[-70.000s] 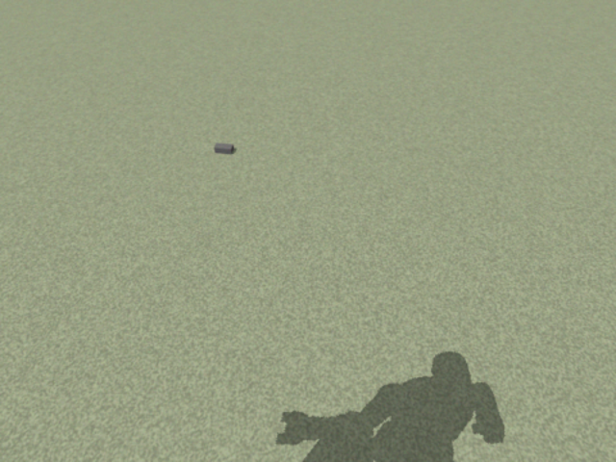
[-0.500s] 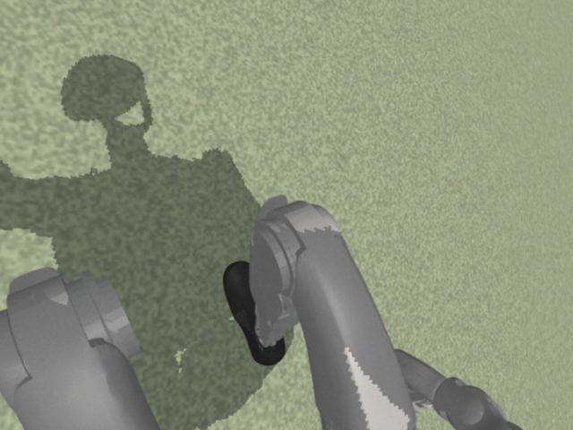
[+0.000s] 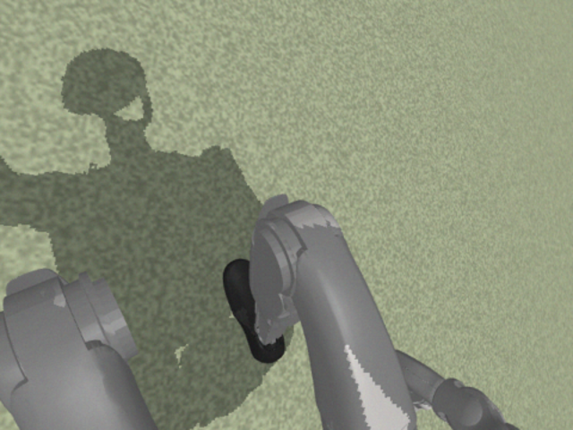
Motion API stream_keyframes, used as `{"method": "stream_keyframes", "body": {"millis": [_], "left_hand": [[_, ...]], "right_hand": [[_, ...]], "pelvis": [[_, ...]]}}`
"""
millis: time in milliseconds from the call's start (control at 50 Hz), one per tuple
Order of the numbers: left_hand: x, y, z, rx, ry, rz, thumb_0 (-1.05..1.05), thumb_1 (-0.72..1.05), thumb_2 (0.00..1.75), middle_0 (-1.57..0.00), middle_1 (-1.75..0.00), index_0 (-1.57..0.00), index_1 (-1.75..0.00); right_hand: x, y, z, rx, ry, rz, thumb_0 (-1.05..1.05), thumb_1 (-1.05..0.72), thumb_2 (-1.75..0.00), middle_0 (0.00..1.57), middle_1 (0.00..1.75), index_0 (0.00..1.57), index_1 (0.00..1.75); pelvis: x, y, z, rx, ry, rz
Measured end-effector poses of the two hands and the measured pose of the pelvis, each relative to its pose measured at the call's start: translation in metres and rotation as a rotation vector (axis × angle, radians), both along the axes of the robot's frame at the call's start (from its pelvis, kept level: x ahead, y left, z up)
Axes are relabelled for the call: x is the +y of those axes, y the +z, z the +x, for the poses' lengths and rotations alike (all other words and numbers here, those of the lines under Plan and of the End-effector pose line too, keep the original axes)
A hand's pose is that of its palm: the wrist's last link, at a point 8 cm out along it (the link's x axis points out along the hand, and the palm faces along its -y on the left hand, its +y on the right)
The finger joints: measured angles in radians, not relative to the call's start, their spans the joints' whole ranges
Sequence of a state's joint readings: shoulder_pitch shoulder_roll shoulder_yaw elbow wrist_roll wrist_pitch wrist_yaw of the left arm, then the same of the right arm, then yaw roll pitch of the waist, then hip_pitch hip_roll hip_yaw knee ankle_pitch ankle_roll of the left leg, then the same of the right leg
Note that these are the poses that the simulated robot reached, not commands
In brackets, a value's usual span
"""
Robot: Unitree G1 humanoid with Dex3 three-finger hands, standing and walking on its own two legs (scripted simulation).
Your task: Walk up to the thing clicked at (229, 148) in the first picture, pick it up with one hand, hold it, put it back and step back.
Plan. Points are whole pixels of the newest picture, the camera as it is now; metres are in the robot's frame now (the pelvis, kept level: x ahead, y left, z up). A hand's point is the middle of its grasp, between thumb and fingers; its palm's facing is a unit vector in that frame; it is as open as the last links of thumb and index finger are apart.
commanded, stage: close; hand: left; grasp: from above
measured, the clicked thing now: out of the picture +0.38 +0.43 -0.28
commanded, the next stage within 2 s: settle in 1.82 s
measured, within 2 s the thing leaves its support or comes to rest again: neither
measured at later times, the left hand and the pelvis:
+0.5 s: hand out of the picture +0.38 +0.40 -0.26, palm faces -0.31 -0.33 -0.89, open 7.5 cm; pelvis +0.00 +0.00 +0.00, yaw +0 degrees
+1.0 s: hand out of the picture +0.39 +0.40 -0.26, palm faces -0.30 -0.32 -0.90, open 7.3 cm; pelvis +0.00 +0.00 +0.00, yaw +0 degrees
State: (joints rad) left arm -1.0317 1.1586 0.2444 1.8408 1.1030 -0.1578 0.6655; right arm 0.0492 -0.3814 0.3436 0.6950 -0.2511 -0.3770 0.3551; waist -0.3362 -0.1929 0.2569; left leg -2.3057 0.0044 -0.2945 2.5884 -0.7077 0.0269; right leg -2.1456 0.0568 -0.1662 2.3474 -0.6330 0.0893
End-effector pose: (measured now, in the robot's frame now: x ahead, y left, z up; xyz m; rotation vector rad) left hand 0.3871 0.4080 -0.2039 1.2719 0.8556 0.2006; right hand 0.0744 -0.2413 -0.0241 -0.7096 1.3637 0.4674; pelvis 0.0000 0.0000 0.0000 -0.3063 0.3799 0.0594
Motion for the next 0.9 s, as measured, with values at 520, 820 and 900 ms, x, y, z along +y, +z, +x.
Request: {"method": "stream_keyframes", "body": {"millis": [520,820,900], "left_hand": [[-0.0016,0.0053,-0.0002,-0.005,-0.007,-0.004,0.02,0.36,0.37,-0.65,-0.83,-0.75,-0.69],[-0.0003,0.0063,0.0017,-0.007,0.0,0.002,0.02,0.38,0.26,-0.73,-0.73,-0.84,-0.59],[-0.0009,0.0062,0.0022,-0.003,0.006,0.006,0.02,0.39,0.24,-0.73,-0.73,-0.83,-0.58]], "right_hand": [[-0.0044,0.0014,-0.0085,0.005,-0.018,-0.02,0.0,-0.9,-0.9,0.2,0.3,0.2,0.3],[-0.0061,0.0017,-0.0035,0.0,-0.022,-0.024,0.0,-0.9,-0.9,0.2,0.3,0.2,0.3],[-0.0068,0.0022,-0.0028,0.001,-0.02,-0.022,0.0,-0.9,-0.9,0.2,0.3,0.2,0.3]], "pelvis": [[-0.0022,0.0017,-0.0023,-0.002,-0.001,0.008],[-0.0017,0.0033,-0.0005,0.014,0.0,0.008],[-0.0021,0.0037,-0.0001,0.016,0.001,0.01]]}}
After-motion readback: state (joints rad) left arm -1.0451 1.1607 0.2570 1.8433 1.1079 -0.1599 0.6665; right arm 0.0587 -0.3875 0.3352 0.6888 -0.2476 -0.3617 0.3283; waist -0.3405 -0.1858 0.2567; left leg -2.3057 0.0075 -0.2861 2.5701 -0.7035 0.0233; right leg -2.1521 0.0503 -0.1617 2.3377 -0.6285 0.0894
